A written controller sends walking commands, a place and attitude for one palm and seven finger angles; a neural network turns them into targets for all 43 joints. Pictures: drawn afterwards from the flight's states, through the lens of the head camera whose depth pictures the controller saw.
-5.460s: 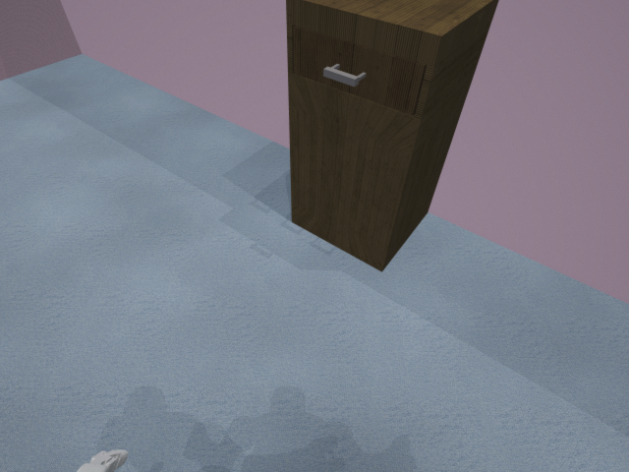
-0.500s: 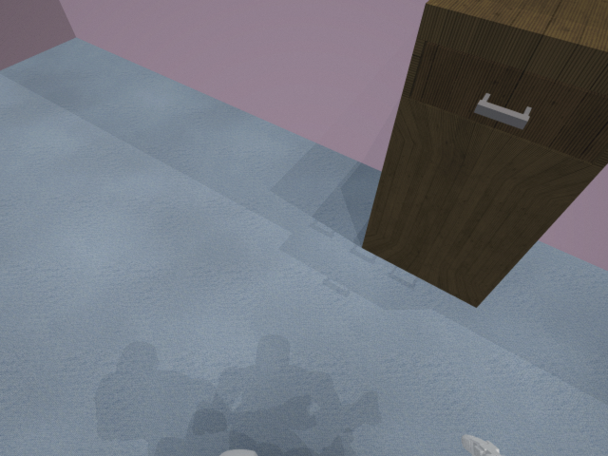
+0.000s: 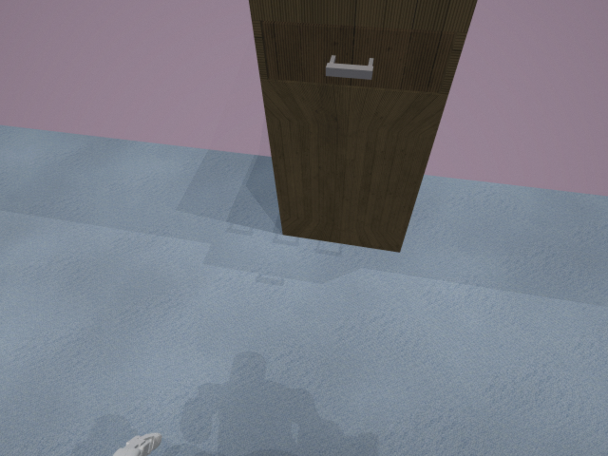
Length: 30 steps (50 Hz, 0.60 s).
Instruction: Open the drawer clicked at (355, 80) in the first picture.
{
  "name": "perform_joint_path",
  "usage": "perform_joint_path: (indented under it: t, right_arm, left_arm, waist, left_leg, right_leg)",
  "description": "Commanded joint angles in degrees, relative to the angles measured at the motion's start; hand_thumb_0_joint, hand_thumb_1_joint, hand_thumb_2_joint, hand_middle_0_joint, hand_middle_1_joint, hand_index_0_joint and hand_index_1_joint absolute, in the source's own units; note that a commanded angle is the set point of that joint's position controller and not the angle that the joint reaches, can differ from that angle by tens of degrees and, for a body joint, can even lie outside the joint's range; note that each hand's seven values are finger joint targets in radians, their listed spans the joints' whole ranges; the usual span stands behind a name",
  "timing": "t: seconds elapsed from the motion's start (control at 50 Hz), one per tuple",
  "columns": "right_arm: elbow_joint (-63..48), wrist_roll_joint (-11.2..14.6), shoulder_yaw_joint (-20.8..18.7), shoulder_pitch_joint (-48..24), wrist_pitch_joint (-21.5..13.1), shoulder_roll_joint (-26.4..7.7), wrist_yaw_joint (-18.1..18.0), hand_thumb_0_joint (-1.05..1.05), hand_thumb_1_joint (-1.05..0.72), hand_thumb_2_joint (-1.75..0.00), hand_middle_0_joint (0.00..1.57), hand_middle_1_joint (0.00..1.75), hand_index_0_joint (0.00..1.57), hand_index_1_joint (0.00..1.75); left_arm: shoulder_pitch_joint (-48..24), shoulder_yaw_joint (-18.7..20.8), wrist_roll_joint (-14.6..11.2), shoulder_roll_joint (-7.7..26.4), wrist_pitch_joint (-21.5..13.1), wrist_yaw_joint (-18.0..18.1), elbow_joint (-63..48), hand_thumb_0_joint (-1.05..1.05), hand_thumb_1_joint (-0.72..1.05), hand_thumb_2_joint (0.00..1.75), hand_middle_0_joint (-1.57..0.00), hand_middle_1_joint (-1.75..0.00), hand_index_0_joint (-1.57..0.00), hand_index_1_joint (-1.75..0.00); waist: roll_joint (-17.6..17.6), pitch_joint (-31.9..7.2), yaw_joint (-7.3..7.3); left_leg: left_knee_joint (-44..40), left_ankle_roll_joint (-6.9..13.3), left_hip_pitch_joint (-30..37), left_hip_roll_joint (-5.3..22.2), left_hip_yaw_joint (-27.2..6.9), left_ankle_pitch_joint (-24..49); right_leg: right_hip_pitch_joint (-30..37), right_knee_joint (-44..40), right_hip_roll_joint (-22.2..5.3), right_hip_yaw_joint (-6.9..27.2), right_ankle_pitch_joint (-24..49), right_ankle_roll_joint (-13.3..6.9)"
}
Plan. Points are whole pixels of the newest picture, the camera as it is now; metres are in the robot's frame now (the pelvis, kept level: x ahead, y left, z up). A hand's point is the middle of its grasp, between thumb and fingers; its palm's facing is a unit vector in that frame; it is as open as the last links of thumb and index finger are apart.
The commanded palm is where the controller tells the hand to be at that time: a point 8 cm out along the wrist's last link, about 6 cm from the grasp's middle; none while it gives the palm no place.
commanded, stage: turn to face it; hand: left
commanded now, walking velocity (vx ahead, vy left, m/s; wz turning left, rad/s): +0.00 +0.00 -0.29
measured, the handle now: (350, 66) +0.91 -0.07 +0.02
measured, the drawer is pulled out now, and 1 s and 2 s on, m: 0.00 0.00 0.00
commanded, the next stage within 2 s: take the last steps up to it in 0.24 s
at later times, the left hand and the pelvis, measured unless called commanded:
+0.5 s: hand out of the picture +0.08 +0.20 -0.17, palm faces -0.09 -0.98 -0.17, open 7.4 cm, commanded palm none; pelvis +0.01 +0.02 +0.01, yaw -9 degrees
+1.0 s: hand (276, 397) +0.22 +0.06 -0.15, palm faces -0.24 -0.95 -0.19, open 7.4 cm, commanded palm none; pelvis +0.09 -0.08 +0.01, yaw -12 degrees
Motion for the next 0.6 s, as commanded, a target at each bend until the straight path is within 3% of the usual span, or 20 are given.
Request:
perform_joint_path:
  t: [0.0, 0.02, 0.06, 0.12, 0.2, 0.28, 0.32, 0.36, 0.38, 0.4, 0.42, 0.44, 0.46, 0.48, 0.52, 0.58]
  right_arm:
    - [-6.7, 0.46, -0.18, -4.27, 0.19, -3.36, -0.77, 0.0, -0.9, -0.9, 0.2, 0.3, 0.2, 0.3]
    - [-5.75, 0.28, -0.18, -4.15, 0.23, -3.41, -0.71, 0.0, -0.9, -0.9, 0.2, 0.3, 0.2, 0.3]
    - [-3.15, -0.04, -0.42, -1.98, 0.1, -4.2, -0.58, 0.0, -0.9, -0.9, 0.2, 0.3, 0.2, 0.3]
    - [-1.47, 0.19, -0.3, 0.19, 0.17, -3.55, -0.55, 0.0, -0.9, -0.9, 0.2, 0.3, 0.2, 0.3]
    - [-1.93, 0.23, -0.05, -2.38, 0.1, -3.07, -0.77, 0.0, -0.9, -0.9, 0.2, 0.3, 0.2, 0.3]
    - [-2.35, 0.62, 0.35, -3.3, -0.47, -1.97, -0.93, 0.0, -0.9, -0.9, 0.2, 0.3, 0.2, 0.3]
    - [-1.69, 0.81, 0.45, -1.5, -0.89, -1.62, -1.11, 0.0, -0.9, -0.9, 0.2, 0.3, 0.2, 0.3]
    - [0.09, 0.55, 0.78, 3.55, -1.62, -1.61, -1.4, 0.0, -0.9, -0.9, 0.2, 0.3, 0.2, 0.3]
    - [0.95, 0.28, 0.59, 5.78, -2.29, -3.68, -1.55, 0.0, -0.9, -0.9, 0.2, 0.3, 0.2, 0.3]
    - [1.15, -0.64, -0.5, 7.73, -2.81, -9.28, -1.59, 0.0, -0.9, -0.9, 0.2, 0.3, 0.2, 0.3]
    - [0.48, -0.86, -1.38, 9.26, -2.4, -13.09, -1.52, 0.0, -0.9, -0.9, 0.2, 0.3, 0.2, 0.3]
    - [0.0, -1.06, -1.21, 7.25, -2.44, -12.09, -1.65, 0.0, -0.9, -0.9, 0.2, 0.3, 0.2, 0.3]
    - [0.0, -0.91, -0.42, 5.19, -2.94, -8.94, -1.85, 0.0, -0.9, -0.9, 0.2, 0.3, 0.2, 0.3]
    - [-0.49, -0.9, 0.07, 2.73, -3.26, -7.31, -1.94, 0.0, -0.9, -0.9, 0.2, 0.3, 0.2, 0.3]
    - [-0.33, -0.61, 0.64, 2.2, -4.15, -5.37, -1.93, 0.0, -0.9, -0.9, 0.2, 0.3, 0.2, 0.3]
    - [1.25, -0.43, 0.11, 6.06, -4.8, -5.05, -1.94, 0.0, -0.9, -0.9, 0.2, 0.3, 0.2, 0.3]
  left_arm:
    - [9.23, 2.93, -0.41, 13.38, -1.6, 2.41, -1.26, 0.0, 0.9, 0.9, -0.2, -0.3, -0.2, -0.3]
    - [6.12, 2.99, -0.36, 12.03, -1.53, 2.78, -1.61, 0.0, 0.9, 0.9, -0.2, -0.3, -0.2, -0.3]
    - [2.31, 1.55, -0.4, 8.84, -1.87, 2.58, -2.68, 0.0, 0.9, 0.9, -0.2, -0.3, -0.2, -0.3]
    - [2.03, 1.31, -0.36, 8.73, -2.26, 2.45, -2.43, 0.0, 0.9, 0.9, -0.2, -0.3, -0.2, -0.3]
    - [4.47, 1.33, -0.22, 9.12, -2.12, 2.49, -1.17, 0.0, 0.9, 0.9, -0.2, -0.3, -0.2, -0.3]
    - [3.78, 1.78, 0.19, 9.88, -1.74, 2.62, -0.77, 0.0, 0.9, 0.9, -0.2, -0.3, -0.2, -0.3]
    - [2.96, 1.76, 0.15, 9.48, -1.63, 2.69, -0.37, 0.0, 0.9, 0.9, -0.2, -0.3, -0.2, -0.3]
    - [1.64, 1.62, -0.57, 8.59, -1.39, 2.38, -0.04, 0.0, 0.9, 0.9, -0.2, -0.3, -0.2, -0.3]
    - [2.31, 1.08, -0.84, 6.37, -1.13, 1.94, -0.18, 0.0, 0.9, 0.9, -0.2, -0.3, -0.2, -0.3]
    - [3.94, 0.53, -1.11, 2.68, -0.85, 1.26, -0.7, 0.0, 0.9, 0.9, -0.2, -0.3, -0.2, -0.3]
    - [1.79, 0.46, -0.35, 2.85, -0.88, 0.87, -2.26, 0.0, 0.9, 0.9, -0.2, -0.3, -0.2, -0.3]
    - [-0.04, 1.25, 0.39, 4.83, -0.45, 0.44, -2.34, 0.0, 0.9, 0.9, -0.2, -0.3, -0.2, -0.3]
    - [0.13, 1.8, 0.98, 5.52, -0.18, 0.03, -1.15, 0.0, 0.9, 0.9, -0.2, -0.3, -0.2, -0.3]
    - [1.3, 2.04, 1.01, 5.24, -0.34, -0.63, -0.27, 0.0, 0.9, 0.9, -0.2, -0.3, -0.2, -0.3]
    - [3.95, 1.66, 0.85, 3.88, -0.75, -1.36, 1.62, 0.0, 0.9, 0.9, -0.2, -0.3, -0.2, -0.3]
    - [4.32, 1.33, 0.65, 2.59, -0.61, -1.39, 2.28, 0.0, 0.9, 0.9, -0.2, -0.3, -0.2, -0.3]
  waist:
    - [-14.48, -8.18, 4.61]
    - [-16.97, -7.63, 3.68]
    - [-12.95, -5.64, 1.45]
    - [-10.85, -6.28, 0.75]
    - [-10.53, -5.31, 2.25]
    - [-10.76, -5.21, 2.39]
    - [-11.32, -5.97, 1.58]
    - [-10.78, -7.48, -0.8]
    - [-5.22, -8.47, -1.31]
    - [10.21, -8.07, -1.86]
    - [15.01, -5.07, -3.15]
    - [9.13, -1.16, -3.11]
    - [9.01, 2.06, -1.57]
    - [7.11, 3.4, -0.25]
    - [5.91, 1.68, 0.77]
    - [5.57, -0.1, -0.01]
  left_leg:
    - [24.62, -0.65, -18.01, -3.0, -13.69, -8.93]
    - [25.7, -0.82, -18.84, -2.73, -13.81, -6.25]
    - [25.77, -1.89, -16.76, -3.04, -13.71, -0.2]
    - [21.89, -2.51, -13.63, -4.49, -12.56, 1.93]
    - [15.89, -2.58, -12.7, -5.61, -12.23, 0.58]
    - [5.78, -1.67, -7.17, -6.73, -11.5, -1.31]
    - [-1.25, -1.19, -2.82, -7.64, -10.84, 1.24]
    - [-12.86, -0.75, 7.1, -8.04, -9.31, 10.49]
    - [-18.45, 0.41, 14.18, -4.88, -12.14, 11.04]
    - [-24.39, 5.15, 19.29, 8.31, -29.07, 4.31]
    - [-30.27, 10.46, 15.22, 17.42, -39.52, -5.99]
    - [-33.77, 12.06, 8.84, 18.49, -39.7, -15.52]
    - [-35.34, 9.33, 4.82, 14.12, -35.8, -16.47]
    - [-34.73, 7.88, 3.47, 11.46, -30.73, -14.57]
    - [-32.99, 6.37, 5.32, 7.48, -22.25, -5.77]
    - [-31.83, 7.58, 9.32, 7.32, -17.85, 0.48]
  right_leg:
    - [12.8, -15.34, -18.74, 20.4, 34.72, -10.16]
    - [12.19, -14.99, -16.46, 19.93, 32.85, -9.07]
    - [9.63, -13.97, -12.71, 14.05, 35.49, -7.85]
    - [9.1, -13.8, -11.16, 11.82, 36.57, -7.73]
    - [9.28, -14.41, -11.92, 15.45, 34.46, -9.63]
    - [7.08, -13.62, -12.28, 18.32, 32.34, -10.76]
    - [6.53, -11.84, -11.32, 18.67, 32.87, -9.74]
    - [3.05, -9.83, -7.92, 17.1, 22.1, -6.39]
    - [-2.38, -6.14, -4.33, 14.81, 10.67, -3.92]
    - [-13.95, 4.94, 3.11, 8.52, -7.17, -0.55]
    - [-18.72, 17.63, 4.34, 4.25, -16.67, 0.8]
    - [-19.54, 25.27, 1.43, 7.85, -14.03, 0.47]
    - [-19.96, 28.53, 0.61, 8.97, -8.28, 0.77]
    - [-19.85, 30.49, 0.19, 7.99, -4.49, 0.94]
    - [-19.18, 32.03, -0.28, 6.47, 1.54, 1.83]
    - [-20.37, 30.29, -1.41, 5.72, 4.39, 2.83]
